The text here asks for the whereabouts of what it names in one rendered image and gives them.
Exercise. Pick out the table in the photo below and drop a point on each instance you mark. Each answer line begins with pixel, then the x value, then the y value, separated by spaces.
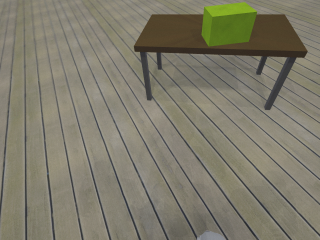
pixel 272 36

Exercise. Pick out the carton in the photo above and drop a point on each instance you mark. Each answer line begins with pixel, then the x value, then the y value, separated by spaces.
pixel 228 23

